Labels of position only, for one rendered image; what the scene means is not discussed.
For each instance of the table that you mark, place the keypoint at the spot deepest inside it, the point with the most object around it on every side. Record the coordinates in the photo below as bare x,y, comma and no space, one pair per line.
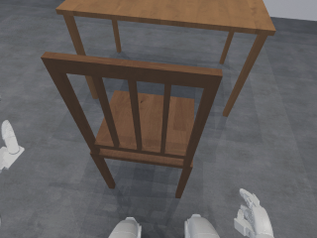
233,16

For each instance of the robot right hand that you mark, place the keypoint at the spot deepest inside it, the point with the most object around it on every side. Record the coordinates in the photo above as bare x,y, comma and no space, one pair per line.
257,219

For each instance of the right robot thigh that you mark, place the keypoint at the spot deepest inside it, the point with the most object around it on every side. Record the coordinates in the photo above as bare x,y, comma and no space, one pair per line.
199,227

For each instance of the chair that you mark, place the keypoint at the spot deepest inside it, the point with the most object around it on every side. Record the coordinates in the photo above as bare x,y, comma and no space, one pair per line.
139,127

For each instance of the left robot thigh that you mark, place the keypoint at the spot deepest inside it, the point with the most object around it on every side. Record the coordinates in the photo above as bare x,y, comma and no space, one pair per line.
127,229

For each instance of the robot left hand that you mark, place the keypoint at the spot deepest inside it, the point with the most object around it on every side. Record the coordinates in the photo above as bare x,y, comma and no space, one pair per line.
12,152

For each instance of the robot thigh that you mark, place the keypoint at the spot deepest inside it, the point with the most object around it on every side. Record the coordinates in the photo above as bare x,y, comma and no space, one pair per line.
127,229
199,227

